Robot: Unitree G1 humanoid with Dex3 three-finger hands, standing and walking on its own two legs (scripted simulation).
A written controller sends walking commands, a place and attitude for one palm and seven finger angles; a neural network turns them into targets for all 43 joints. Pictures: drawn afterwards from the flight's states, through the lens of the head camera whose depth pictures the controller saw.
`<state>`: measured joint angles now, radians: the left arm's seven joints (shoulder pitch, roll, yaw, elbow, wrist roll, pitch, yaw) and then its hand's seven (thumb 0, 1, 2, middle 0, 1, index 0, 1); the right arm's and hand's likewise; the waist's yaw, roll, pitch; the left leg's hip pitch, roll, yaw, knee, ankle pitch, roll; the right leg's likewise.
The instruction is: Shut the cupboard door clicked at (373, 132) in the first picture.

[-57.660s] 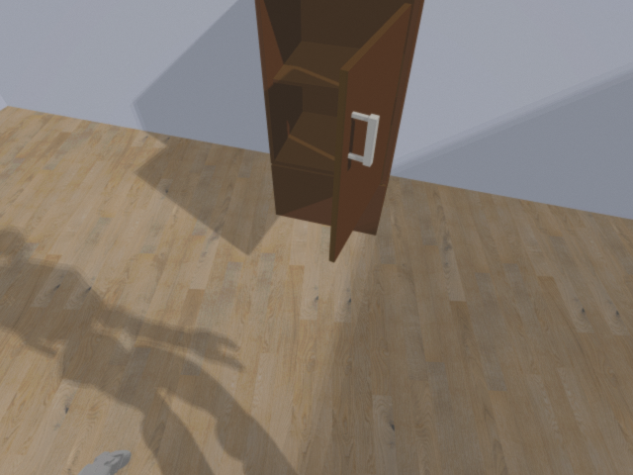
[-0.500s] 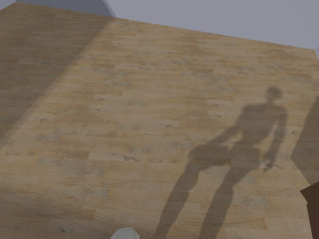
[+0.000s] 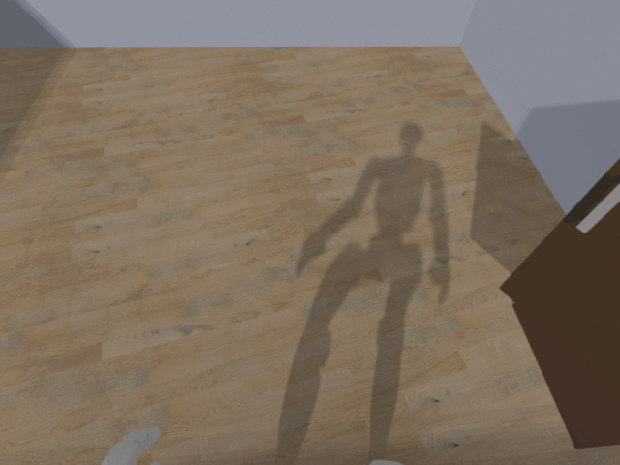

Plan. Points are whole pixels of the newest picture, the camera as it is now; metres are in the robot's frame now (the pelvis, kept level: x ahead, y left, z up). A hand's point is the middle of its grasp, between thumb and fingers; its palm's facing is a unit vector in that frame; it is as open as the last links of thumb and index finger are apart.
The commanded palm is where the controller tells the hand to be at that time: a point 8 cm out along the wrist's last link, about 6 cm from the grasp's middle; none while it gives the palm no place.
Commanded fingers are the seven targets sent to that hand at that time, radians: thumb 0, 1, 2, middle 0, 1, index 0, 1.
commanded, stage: turn to face it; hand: left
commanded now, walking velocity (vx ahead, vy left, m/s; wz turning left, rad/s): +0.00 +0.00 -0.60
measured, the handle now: (609, 203) +0.56 -0.53 -0.03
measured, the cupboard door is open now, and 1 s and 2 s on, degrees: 30 30 30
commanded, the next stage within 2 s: take the last steps up to it in 1.48 s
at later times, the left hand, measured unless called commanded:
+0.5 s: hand out of the picture +0.13 +0.20 -0.19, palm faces -0.21 -0.96 -0.18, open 7.4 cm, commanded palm none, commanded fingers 0.00 0.90 0.90 -0.20 -0.30 -0.20 -0.30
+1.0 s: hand (257, 389) +0.24 +0.09 -0.16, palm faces -0.57 -0.78 -0.28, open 7.4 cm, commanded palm none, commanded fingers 0.00 0.90 0.90 -0.20 -0.30 -0.20 -0.30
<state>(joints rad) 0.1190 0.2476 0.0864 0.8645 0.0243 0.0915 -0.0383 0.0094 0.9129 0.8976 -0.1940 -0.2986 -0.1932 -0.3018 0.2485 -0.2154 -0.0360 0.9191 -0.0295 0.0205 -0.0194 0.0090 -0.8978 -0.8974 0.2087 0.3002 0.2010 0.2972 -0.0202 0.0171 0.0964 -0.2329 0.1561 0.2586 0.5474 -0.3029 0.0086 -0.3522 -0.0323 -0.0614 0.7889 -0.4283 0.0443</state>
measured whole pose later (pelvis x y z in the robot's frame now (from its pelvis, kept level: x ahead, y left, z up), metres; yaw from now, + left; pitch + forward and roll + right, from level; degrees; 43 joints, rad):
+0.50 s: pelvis +0.02 +0.02 -0.01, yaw -16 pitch +2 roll -1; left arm 0.22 0.24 0.07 0.90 0.02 0.08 -0.01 0.01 0.91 0.90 -0.20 -0.30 -0.20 -0.30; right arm 0.15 -0.21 -0.03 0.87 -0.01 0.02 -0.02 0.01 -0.90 -0.90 0.20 0.30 0.20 0.30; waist 0.03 -0.05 0.07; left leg -0.33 0.03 0.05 0.61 -0.32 -0.01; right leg -0.37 0.05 0.13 0.70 -0.41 0.02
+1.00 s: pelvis +0.01 +0.00 -0.02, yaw -36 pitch +0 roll -1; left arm 0.11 0.22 0.06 0.86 0.02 0.04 -0.02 0.01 0.91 0.90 -0.20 -0.30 -0.20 -0.30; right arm 0.27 -0.27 -0.05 0.95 -0.02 0.06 -0.01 0.01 -0.90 -0.90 0.21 0.30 0.20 0.30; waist -0.03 0.07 0.08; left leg -0.33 0.17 0.19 0.88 -0.52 -0.05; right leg -0.30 0.00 -0.07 0.64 -0.36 -0.02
